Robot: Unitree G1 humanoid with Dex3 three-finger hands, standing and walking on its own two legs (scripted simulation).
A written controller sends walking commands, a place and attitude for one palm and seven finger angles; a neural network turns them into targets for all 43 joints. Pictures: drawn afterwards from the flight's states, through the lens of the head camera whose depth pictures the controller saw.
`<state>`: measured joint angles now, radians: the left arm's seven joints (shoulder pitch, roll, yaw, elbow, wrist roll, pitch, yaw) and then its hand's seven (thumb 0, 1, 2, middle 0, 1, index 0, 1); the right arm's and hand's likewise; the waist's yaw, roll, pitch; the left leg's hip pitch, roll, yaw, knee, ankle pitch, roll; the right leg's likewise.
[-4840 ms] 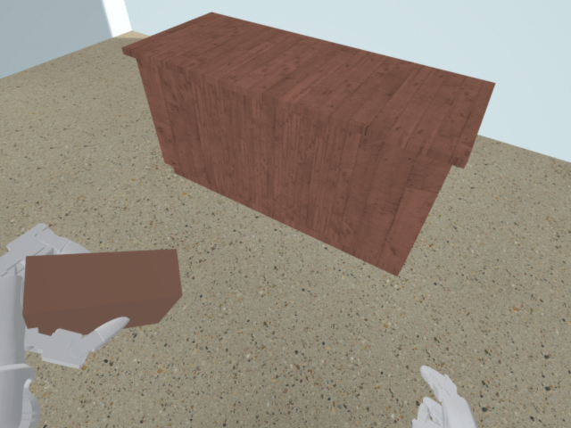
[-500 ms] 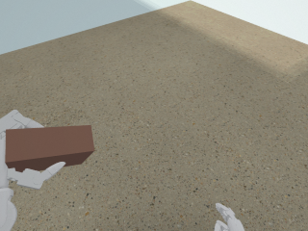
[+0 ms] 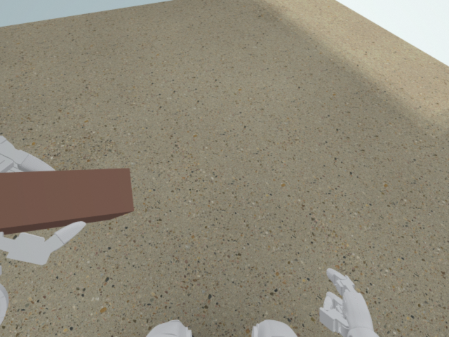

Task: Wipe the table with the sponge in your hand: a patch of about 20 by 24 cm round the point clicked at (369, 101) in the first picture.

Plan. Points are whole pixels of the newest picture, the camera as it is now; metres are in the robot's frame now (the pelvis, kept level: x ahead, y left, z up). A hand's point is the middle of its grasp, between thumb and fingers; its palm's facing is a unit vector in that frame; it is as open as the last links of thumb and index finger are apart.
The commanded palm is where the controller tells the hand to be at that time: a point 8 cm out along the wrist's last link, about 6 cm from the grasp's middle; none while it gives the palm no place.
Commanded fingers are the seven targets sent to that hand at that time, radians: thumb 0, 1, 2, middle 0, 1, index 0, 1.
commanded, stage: turn to face it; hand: left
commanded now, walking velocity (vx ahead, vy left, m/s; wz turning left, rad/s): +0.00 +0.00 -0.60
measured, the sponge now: (83, 200) +0.25 +0.20 +0.17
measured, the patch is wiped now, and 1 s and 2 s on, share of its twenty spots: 0.00 0.00 0.00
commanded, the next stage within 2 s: none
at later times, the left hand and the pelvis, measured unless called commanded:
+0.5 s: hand (178, 161) +0.30 +0.08 +0.20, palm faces +0.13 -0.88 -0.46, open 9.6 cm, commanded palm +0.25 +0.16 +0.20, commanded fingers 0.00 0.10 1.30 -1.20 -1.60 -1.20 -1.60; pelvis +0.03 -0.08 +0.02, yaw -13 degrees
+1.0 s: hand (251, 174) +0.29 -0.01 +0.19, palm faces -0.10 -0.86 -0.50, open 9.6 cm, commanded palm +0.26 +0.06 +0.20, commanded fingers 0.00 0.10 1.30 -1.20 -1.60 -1.20 -1.60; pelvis -0.03 -0.09 +0.01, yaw -33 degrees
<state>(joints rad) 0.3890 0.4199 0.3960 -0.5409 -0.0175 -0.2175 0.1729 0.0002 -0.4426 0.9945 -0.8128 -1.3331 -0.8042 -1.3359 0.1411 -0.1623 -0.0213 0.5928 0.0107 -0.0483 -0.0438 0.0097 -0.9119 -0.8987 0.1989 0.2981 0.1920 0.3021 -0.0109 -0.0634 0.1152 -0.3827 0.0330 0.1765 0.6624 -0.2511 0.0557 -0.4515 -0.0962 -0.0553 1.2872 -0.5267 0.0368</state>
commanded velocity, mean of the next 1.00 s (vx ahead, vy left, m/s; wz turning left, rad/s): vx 0.00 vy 0.00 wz -0.60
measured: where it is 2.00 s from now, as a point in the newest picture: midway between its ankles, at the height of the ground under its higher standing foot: outside the picture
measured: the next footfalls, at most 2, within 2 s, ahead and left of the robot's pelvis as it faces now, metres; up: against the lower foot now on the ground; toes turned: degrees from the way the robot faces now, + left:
right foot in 0.28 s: +0.09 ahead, -0.16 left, +0.00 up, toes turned -13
left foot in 0.68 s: +0.10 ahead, +0.05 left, +0.00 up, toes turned -15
